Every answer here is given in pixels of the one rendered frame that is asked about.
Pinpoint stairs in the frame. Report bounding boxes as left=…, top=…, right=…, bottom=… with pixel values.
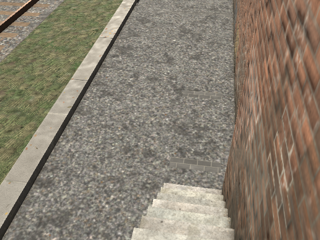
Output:
left=131, top=183, right=235, bottom=240

